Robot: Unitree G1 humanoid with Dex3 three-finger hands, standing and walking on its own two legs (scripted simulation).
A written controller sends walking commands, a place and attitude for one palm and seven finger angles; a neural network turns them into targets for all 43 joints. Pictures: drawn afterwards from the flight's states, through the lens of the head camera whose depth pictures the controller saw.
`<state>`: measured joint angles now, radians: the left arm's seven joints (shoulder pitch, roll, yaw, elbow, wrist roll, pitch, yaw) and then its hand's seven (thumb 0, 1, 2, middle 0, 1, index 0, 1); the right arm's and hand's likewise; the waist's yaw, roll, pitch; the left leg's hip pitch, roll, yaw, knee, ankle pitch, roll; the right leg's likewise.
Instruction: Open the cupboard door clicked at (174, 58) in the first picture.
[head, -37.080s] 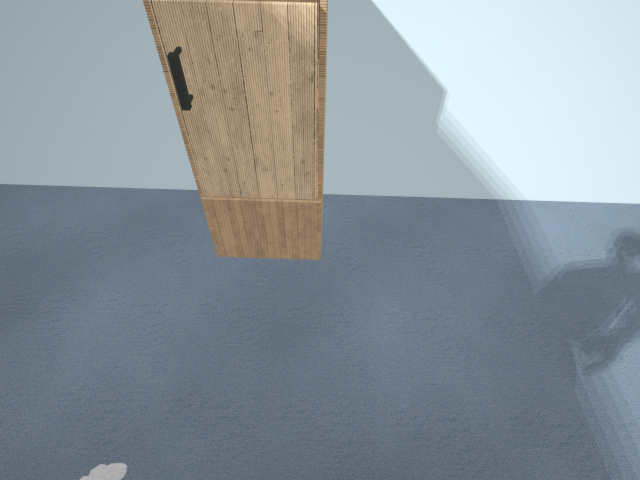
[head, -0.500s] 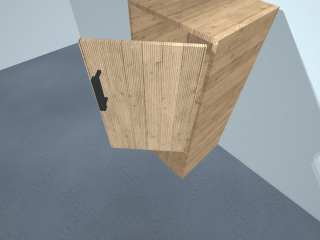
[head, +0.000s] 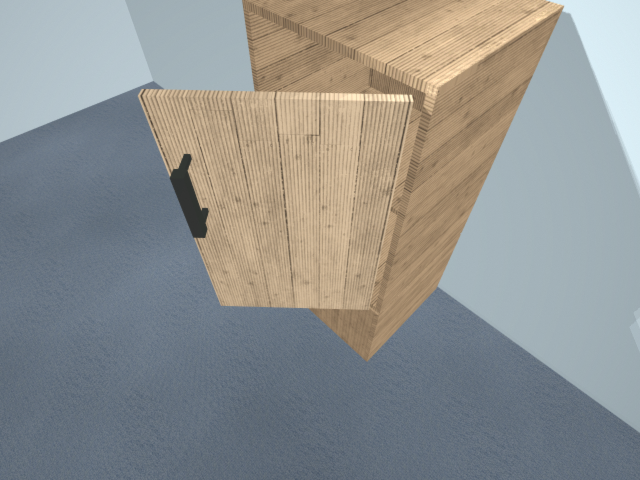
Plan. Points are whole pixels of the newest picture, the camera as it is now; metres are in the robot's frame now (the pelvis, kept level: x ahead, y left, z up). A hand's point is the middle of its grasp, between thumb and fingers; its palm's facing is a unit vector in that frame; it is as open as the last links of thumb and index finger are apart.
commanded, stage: come to a stop and stand still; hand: left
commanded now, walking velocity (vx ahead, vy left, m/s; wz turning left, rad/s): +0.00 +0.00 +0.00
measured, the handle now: (193, 197) +0.53 +0.25 +0.01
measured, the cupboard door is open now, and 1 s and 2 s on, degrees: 43 43 43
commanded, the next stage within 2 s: look again from close up in 1.00 s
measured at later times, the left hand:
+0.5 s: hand out of the picture +0.02 +0.22 -0.17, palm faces +0.03 -0.96 -0.27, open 7.4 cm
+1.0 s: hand out of the picture -0.03 +0.25 -0.17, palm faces -0.01 -0.96 -0.26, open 7.4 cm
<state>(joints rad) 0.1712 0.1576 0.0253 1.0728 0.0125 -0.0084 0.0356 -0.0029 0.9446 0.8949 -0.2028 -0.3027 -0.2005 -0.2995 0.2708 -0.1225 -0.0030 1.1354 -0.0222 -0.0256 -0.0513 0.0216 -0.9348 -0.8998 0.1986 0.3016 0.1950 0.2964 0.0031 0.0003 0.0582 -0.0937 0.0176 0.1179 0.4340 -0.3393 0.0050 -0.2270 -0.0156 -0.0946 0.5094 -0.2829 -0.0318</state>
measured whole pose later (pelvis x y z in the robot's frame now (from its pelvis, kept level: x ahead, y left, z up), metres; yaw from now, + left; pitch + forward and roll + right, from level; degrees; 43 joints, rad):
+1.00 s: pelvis -0.06 +0.04 +0.00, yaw +0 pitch -3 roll +0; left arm 0.25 0.25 -0.01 1.08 0.02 0.00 0.02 0.01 0.91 0.90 -0.20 -0.30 -0.20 -0.30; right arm 0.22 -0.25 0.00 1.10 -0.02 0.00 0.00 0.01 -0.91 -0.90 0.20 0.30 0.20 0.30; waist 0.00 -0.01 0.03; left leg -0.12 -0.04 0.12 0.40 -0.24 0.07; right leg -0.22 -0.06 -0.08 0.40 -0.14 0.02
